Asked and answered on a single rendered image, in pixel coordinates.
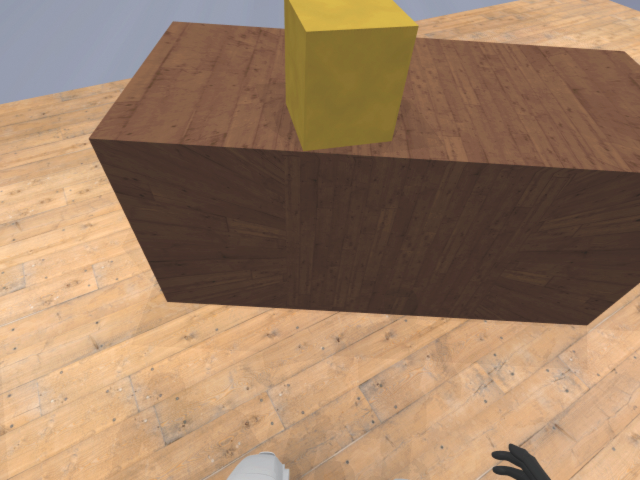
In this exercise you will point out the right robot hand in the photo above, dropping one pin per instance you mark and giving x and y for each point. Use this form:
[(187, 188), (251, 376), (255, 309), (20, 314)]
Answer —
[(531, 469)]

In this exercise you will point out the robot left thigh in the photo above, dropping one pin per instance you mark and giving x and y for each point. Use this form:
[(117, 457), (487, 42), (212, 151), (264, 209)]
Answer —
[(260, 467)]

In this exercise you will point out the pedestal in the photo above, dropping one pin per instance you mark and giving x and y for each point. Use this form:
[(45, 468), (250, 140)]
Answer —
[(510, 190)]

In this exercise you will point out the carton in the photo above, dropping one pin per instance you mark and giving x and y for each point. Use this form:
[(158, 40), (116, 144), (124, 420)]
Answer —
[(346, 64)]

